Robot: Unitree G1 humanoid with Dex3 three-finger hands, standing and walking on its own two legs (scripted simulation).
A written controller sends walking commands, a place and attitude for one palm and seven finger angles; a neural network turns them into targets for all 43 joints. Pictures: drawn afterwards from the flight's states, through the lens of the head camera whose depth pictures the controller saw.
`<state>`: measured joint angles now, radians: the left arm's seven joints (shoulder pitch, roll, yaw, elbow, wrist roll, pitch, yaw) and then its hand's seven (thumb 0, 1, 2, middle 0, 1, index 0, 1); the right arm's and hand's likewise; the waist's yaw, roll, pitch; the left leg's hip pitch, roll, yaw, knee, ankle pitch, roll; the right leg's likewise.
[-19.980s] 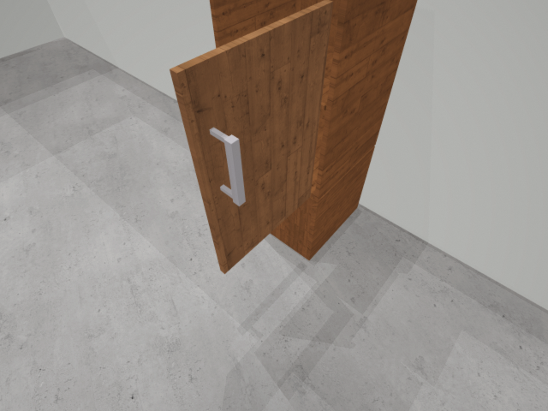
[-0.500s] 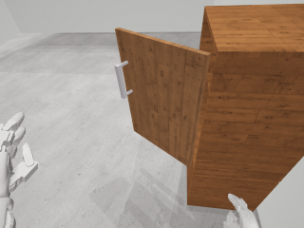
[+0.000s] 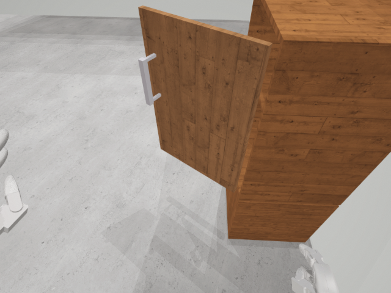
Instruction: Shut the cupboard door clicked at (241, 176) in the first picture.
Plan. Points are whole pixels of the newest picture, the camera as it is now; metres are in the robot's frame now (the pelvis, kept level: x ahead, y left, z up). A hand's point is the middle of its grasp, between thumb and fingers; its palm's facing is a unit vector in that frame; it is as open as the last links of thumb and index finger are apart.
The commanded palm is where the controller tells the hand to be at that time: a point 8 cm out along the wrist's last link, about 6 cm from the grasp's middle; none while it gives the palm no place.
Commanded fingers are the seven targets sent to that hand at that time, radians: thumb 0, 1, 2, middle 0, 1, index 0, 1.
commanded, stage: step back with the hand held close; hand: left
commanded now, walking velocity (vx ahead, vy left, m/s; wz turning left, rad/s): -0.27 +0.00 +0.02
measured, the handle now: (151, 80) +0.72 +0.19 +0.05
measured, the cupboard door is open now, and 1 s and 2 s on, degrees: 56 56 56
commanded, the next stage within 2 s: stop stepping back and stand still in 0.98 s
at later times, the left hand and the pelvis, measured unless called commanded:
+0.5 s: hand out of the picture +0.15 +0.27 +0.17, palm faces +0.46 -0.75 -0.48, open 7.4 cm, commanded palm +0.08 +0.31 +0.18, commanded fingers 0.00 0.90 0.90 -0.20 -0.30 -0.20 -0.30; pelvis -0.05 +0.00 +0.00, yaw +3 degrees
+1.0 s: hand out of the picture +0.06 +0.29 +0.17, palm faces +0.47 -0.76 -0.45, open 7.4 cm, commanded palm -0.01 +0.31 +0.18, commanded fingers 0.00 0.90 0.90 -0.20 -0.30 -0.20 -0.30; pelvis -0.13 +0.01 +0.00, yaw +3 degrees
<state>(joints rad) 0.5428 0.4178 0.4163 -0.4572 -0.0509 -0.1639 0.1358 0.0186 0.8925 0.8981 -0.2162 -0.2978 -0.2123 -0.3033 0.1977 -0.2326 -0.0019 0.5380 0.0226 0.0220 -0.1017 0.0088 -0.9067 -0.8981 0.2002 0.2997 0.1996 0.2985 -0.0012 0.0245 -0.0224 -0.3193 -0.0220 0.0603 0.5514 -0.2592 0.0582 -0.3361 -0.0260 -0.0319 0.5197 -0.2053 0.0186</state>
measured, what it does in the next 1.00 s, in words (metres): walks backwards: right foot, then left foot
